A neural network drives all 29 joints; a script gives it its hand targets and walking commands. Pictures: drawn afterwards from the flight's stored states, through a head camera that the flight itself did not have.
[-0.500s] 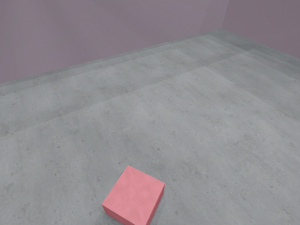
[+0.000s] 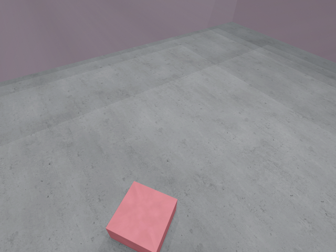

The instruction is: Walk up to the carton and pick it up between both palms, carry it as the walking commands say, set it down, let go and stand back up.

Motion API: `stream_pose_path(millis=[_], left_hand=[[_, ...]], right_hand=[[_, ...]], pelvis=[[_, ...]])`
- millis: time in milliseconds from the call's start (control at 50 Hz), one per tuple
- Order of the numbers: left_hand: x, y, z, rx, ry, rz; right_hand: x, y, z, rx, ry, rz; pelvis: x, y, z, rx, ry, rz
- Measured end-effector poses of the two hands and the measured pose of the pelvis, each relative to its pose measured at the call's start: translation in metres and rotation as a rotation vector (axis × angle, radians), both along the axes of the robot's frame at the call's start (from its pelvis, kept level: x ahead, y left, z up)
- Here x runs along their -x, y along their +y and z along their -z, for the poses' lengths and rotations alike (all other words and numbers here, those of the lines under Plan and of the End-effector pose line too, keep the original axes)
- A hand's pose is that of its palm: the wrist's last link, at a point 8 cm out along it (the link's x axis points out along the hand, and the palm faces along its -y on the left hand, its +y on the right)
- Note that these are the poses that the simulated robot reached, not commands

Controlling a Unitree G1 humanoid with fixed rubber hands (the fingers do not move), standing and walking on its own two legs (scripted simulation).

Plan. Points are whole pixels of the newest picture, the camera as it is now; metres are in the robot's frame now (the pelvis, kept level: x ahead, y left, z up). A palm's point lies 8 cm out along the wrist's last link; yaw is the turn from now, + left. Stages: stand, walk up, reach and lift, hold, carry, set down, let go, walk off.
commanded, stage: walk up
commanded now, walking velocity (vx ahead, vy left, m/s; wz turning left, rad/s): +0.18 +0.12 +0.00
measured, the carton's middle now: (144, 218) +0.47 +0.09 -0.69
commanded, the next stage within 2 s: none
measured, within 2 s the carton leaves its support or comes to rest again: neither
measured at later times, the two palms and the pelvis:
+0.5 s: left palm out of the picture +0.01 +0.30 -0.14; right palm out of the picture +0.06 -0.19 -0.13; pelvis +0.02 +0.05 +0.00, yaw +1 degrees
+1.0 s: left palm out of the picture -0.01 +0.32 -0.14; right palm out of the picture +0.02 -0.13 -0.13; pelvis +0.01 +0.09 +0.01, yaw +1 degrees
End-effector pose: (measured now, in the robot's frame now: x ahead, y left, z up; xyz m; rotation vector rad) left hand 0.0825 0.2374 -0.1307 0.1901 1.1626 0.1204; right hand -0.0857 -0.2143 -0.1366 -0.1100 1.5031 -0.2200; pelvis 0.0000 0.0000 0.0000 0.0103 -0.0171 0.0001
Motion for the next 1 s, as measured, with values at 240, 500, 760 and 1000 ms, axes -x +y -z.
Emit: stream_pose_path(millis=[240, 500, 760, 1000], left_hand=[[0.043, -0.001, -0.022, -0.099, 0.145, -0.093], [0.073, 0.058, 0.009, -0.017, 0.188, -0.116], [0.093, 0.084, 0.011, 0.077, 0.303, -0.12], [0.095, 0.082, 0.006, 0.002, 0.311, -0.093]], right_hand=[[-0.117, -0.042, -0.001, -0.006, -0.066, -0.103], [-0.15, 0.027, -0.008, 0.026, -0.221, -0.134], [-0.102, 0.098, -0.029, 0.026, -0.165, -0.097], [-0.103, 0.083, -0.01, 0.018, -0.198, -0.075]], pelvis=[[-0.031, -0.008, -0.014, -0.051, 0.006, -0.025], [-0.018, 0.051, -0.002, 0.023, 0.029, -0.015], [-0.018, 0.096, -0.02, 0.041, 0.035, -0.009], [-0.01, 0.091, -0.012, 0.012, 0.012, -0.01]])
